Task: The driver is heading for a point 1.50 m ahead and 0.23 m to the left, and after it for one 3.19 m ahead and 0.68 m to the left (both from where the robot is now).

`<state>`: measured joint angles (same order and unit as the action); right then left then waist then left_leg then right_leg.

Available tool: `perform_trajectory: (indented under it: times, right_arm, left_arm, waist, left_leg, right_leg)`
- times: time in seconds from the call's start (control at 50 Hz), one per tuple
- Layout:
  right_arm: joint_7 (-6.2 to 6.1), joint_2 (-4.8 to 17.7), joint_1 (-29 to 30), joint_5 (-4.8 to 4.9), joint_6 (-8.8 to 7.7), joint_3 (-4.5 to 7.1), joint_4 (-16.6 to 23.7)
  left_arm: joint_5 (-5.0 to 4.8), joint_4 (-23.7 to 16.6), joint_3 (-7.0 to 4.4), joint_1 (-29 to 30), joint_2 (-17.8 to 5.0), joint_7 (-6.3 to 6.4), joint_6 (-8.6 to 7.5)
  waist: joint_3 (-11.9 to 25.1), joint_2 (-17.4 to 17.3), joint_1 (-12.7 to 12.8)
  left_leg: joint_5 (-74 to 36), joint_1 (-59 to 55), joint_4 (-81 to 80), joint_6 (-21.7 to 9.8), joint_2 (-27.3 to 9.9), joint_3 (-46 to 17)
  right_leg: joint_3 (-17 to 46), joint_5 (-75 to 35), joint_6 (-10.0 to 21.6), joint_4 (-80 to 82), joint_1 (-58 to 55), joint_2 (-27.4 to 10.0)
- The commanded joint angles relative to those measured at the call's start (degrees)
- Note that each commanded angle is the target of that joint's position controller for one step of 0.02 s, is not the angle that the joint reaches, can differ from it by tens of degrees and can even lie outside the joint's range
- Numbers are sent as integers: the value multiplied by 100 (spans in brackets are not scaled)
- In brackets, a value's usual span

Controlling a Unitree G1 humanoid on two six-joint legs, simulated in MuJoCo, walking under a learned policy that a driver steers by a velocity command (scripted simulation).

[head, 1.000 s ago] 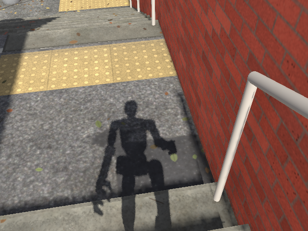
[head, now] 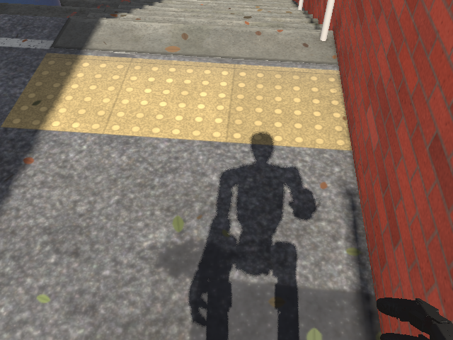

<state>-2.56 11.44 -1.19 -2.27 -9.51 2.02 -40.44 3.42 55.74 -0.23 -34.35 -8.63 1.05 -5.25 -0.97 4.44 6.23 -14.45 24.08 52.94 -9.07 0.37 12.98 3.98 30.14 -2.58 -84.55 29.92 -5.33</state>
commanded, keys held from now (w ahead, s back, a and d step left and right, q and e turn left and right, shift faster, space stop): q+shift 0.30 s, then shift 0.70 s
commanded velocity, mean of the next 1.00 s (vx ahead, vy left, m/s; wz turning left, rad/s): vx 0.01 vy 0.00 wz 0.46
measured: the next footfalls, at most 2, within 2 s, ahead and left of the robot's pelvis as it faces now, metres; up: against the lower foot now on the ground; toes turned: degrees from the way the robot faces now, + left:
right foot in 0.18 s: +0.26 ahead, -0.06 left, -0.14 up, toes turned +5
left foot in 0.52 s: +0.26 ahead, +0.20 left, -0.14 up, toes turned +28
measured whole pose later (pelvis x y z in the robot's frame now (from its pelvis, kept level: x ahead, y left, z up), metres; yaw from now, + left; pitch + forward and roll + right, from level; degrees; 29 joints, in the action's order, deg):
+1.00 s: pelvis +0.32 +0.09 -0.22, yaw +25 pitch +3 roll -1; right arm -4.0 10.7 -17.7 2.9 0.6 -0.4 -48.3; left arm -0.4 52.8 -0.6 -10.5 -8.9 -2.1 1.3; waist 1.4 -0.9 -2.3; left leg 43.8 39.0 91.8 1.4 -0.3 -2.8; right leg 0.2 7.6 0.5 -26.5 22.1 0.8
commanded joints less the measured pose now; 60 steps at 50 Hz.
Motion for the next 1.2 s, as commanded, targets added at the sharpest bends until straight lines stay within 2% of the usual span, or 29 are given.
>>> perform_trajectory:
  times: [0.02, 0.06, 0.08, 0.12, 0.16, 0.18, 0.2, 0.22, 0.24, 0.3, 0.34, 0.44, 0.48, 0.52, 0.54, 0.56, 0.58, 0.64, 0.72, 0.8, 0.82, 0.84, 0.88, 0.9, 0.94, 0.98, 1.06, 1.12, 1.2]
  right_arm:
    - [194, 701, -1074, 332, 97, 215, 3]
    - [357, 442, 965, 150, -23, 18, 988]
    - [429, 727, 857, -18, -33, 78, 977]
    - [529, 902, 1243, -179, 54, 125, 1295]
    - [730, 693, 1644, 54, -39, 33, 1566]
    - [757, -158, 824, 264, -49, -108, 1528]
    - [875, -282, -1203, 169, 0, 25, 1276]
    - [806, 484, -1516, 169, 184, 180, 953]
    - [561, 955, -1466, -147, 367, 286, 873]
    - [581, 152, -1492, -559, 512, -19, 839]
    - [844, 450, -1092, -408, 553, 7, 853]
    - [643, 440, -195, -300, 646, 162, 1301]
    - [455, 434, -486, -243, 726, 243, 1278]
    - [228, 898, -2236, 24, 621, 536, 609]
    - [5, 1483, -2630, -42, 545, 549, 482]
    - [276, 1288, -3170, -408, 359, 388, 363]
    - [404, 1115, -2711, -229, 146, 309, 109]
    - [501, 493, -1815, 227, 168, 19, 48]
    - [475, 887, -1392, -143, 427, -96, 7]
    - [500, 662, -2108, 125, 226, -360, -553]
    - [12, 843, -1770, 572, 656, 47, -369]
    - [-175, 1143, -1958, 475, 781, 74, -453]
    - [-289, 539, -2208, 279, 857, -23, -596]
    - [-207, 58, -2548, 293, 806, -125, -619]
    - [-74, 58, -2664, 497, 855, -244, -575]
    - [-179, 93, -2139, 634, 975, -240, -307]
    - [-318, 24, -1480, 302, 1161, -217, -472]
    - [-338, 209, -759, 278, 1038, -173, -680]
    - [-148, -502, -629, 408, 946, -320, -767]
  left_arm:
    - [405, -1388, -85, 1846, -438, -131, -273]
    - [440, -471, -247, -370, -521, 43, -265]
    - [257, -221, -356, -696, -537, -38, -343]
    - [364, 195, -254, -2301, -184, -178, -602]
    - [241, 660, -403, -4135, -731, -213, -656]
    - [283, 526, -419, -3742, -1046, -244, -675]
    - [-128, -617, -506, -669, -1907, -260, -542]
    - [-321, -1148, -487, 1334, -1702, -233, -381]
    - [-405, -1248, -369, 1694, -1182, -166, -256]
    - [-16, -1084, 2, 1541, -227, 187, -201]
    - [317, -1012, -68, 1274, -743, 342, -310]
    - [149, -593, -270, 736, -1445, 244, -412]
    - [90, -790, -473, 1347, -1892, 86, -457]
    - [79, -1021, -716, 2454, -2304, -247, -458]
    - [296, -1573, -616, 2284, -1263, -547, -394]
    - [-77, -1838, -571, 2919, -1262, -696, -281]
    - [-183, -2048, -517, 3243, -1105, -672, -302]
    - [267, -1606, -434, 2352, -1000, -368, -103]
    - [107, -1286, -247, 1933, -902, -794, 93]
    - [37, -1547, -238, 2496, -1126, -671, 245]
    - [-927, -1803, -248, 3750, -861, -516, 265]
    - [-901, -1734, -150, 3730, -684, -504, 313]
    - [-532, -1081, -296, 2172, -856, -473, 440]
    - [-381, -643, -469, 1250, -1379, -425, 507]
    - [-508, -359, -293, 1174, -948, -369, 550]
    - [-318, -435, -300, 2089, -1311, -204, 660]
    - [-271, -750, -138, 3097, -716, 22, 625]
    - [-398, -463, -164, 1791, -459, -67, 739]
    - [-215, -4, -54, 1182, -51, -58, 957]
  waist:
    - [-1034, -425, -561]
    - [-853, -329, 315]
    - [-814, -43, 482]
    - [-575, -8, 1423]
    - [-590, 1001, 2564]
    - [-488, 821, 1717]
    - [293, 958, -343]
    - [-394, 694, -440]
    - [168, -160, -382]
    - [466, -350, -812]
    - [515, -429, -540]
    - [39, -97, -151]
    - [73, 258, -424]
    - [243, -361, -1540]
    - [1678, -2525, -1141]
    - [1257, -1168, -1707]
    - [238, -438, -1426]
    - [451, -654, -647]
    - [218, -555, -217]
    - [8, -655, -645]
    - [-52, -474, -925]
    - [19, -584, -947]
    - [583, -555, -507]
    - [1212, 297, -485]
    - [2221, 439, -475]
    - [1736, 197, -930]
    - [587, -21, -1039]
    - [-199, -993, -270]
    - [209, -113, -401]
  left_leg:
    - [3115, -702, -3135, -454, -1329, -2917]
    - [3959, 2557, -2340, 316, 125, -741]
    - [4888, 3696, -1600, 398, 470, -427]
    - [5567, 5062, -609, 305, 589, -810]
    - [5518, 3934, 2737, 525, 954, -1559]
    - [5236, 3699, 4094, 515, 1101, -2325]
    - [4821, 3398, 3403, 762, 871, -2679]
    - [4396, 3799, 3667, 952, -52, -2591]
    - [4229, 2992, 3587, 1011, -507, -2396]
    - [2843, 2420, 3437, 1034, -1084, -1877]
    - [2020, 1863, 3561, 967, -980, -1694]
    - [2444, 1634, 1638, 874, -695, -985]
    - [2973, 154, 542, 715, -220, -571]
    - [1423, -2337, -1501, 339, 559, -183]
    - [-1840, -3932, -1276, -1374, -784, -2229]
    - [-1245, -2946, -2158, -1460, -1696, -4267]
    - [-333, -2344, -1937, -1021, -1943, -4238]
    - [-24, -1180, -1111, -574, -1524, -3233]
    - [2828, 1971, -1195, -149, -594, -2310]
    - [3314, 696, -231, -194, -1023, -3221]
    - [2759, 258, -285, -199, -512, -2653]
    - [2526, 339, -35, -205, -521, -2666]
    - [2652, 943, 1157, 3, -127, -2169]
    - [4346, 2404, 2708, 488, 365, -1685]
    - [6741, 3092, 4797, 984, -83, -1961]
    - [5496, 2372, 4291, 1226, -486, -1699]
    - [4764, 438, 2634, 1131, -545, -1524]
    - [4338, 1351, 321, 473, -352, -1877]
    - [4984, 1531, 842, 580, -279, -1545]
  right_leg:
    - [119, -1252, 341, 1296, 2544, -75]
    - [-255, -4329, 344, 4570, -1812, 479]
    - [-843, -5427, 22, 5045, -3533, 819]
    - [-1030, -5653, -212, 3670, -5722, 518]
    - [-208, -5131, 558, 5386, -4989, -339]
    - [565, -5842, 1353, 5393, -4838, -937]
    - [2860, -7550, 2911, 5737, -3810, -2186]
    - [3197, -4847, 3195, 6251, -2240, -2654]
    - [2917, -3092, 2932, 6637, -1581, -2398]
    - [819, -4568, 2098, 6034, -885, -1697]
    - [-67, -3931, 1795, 5526, -353, -1355]
    - [-524, -3524, 1126, 4887, -1119, -1485]
    - [-583, -4022, 1006, 5003, -756, -1632]
    - [-1096, -3631, 726, 3120, 160, -1005]
    - [-1259, 1231, 428, 661, 1447, 170]
    - [376, 406, 481, 979, 2050, 560]
    - [862, -528, 546, 1746, 2704, 488]
    - [470, -1891, 192, 2629, 2164, 39]
    - [-16, -5596, 84, 3779, -815, 333]
    - [317, -4526, -224, 5563, -537, -70]
    - [-94, -4686, 164, 6731, -261, 367]
    - [-244, -4979, 304, 6971, -797, 472]
    - [-323, -6700, 546, 6705, -2473, 260]
    - [50, -9196, 933, 5559, -4459, -507]
    - [888, -7780, 1771, 5081, -4887, -1419]
    - [1489, -5355, 2165, 6133, -2874, -1886]
    - [863, -2485, 1450, 6832, -244, -1040]
    - [-555, -3127, 616, 6054, -1197, 167]
    - [-529, -3738, 686, 6020, -2126, -24]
